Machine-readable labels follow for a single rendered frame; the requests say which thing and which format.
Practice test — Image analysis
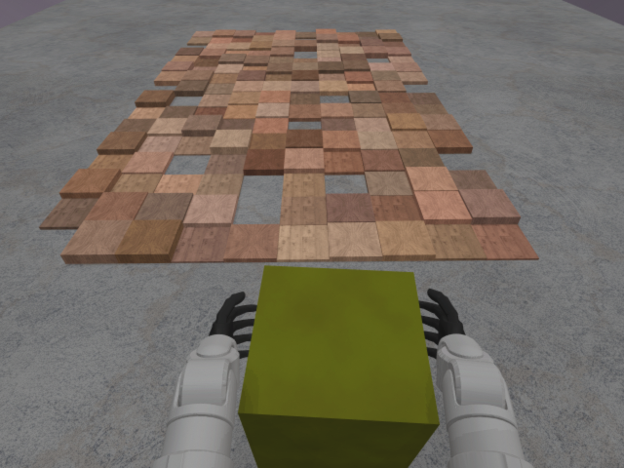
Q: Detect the robot right forearm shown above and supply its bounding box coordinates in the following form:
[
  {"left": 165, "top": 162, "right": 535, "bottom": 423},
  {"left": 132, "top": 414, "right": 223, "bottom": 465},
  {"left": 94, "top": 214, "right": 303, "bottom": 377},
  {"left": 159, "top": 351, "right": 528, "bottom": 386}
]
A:
[{"left": 436, "top": 333, "right": 534, "bottom": 468}]

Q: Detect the robot left forearm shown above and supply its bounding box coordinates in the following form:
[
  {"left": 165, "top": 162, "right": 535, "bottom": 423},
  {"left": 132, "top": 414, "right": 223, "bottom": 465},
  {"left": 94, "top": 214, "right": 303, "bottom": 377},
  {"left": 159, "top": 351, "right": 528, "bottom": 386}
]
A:
[{"left": 152, "top": 334, "right": 240, "bottom": 468}]

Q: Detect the left robot hand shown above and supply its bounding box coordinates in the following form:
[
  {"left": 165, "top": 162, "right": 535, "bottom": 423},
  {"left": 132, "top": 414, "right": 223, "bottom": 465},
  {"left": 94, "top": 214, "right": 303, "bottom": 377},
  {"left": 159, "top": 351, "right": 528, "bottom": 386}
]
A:
[{"left": 209, "top": 292, "right": 257, "bottom": 359}]

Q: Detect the carton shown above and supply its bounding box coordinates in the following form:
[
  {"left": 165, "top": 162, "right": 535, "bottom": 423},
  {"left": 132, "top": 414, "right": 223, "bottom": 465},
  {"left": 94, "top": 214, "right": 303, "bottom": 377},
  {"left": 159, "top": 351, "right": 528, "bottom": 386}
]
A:
[{"left": 238, "top": 265, "right": 440, "bottom": 468}]

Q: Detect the right robot hand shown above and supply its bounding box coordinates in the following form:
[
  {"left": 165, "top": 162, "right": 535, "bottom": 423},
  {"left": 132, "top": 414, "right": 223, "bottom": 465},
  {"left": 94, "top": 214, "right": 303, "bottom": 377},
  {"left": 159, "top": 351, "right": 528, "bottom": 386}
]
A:
[{"left": 418, "top": 289, "right": 466, "bottom": 360}]

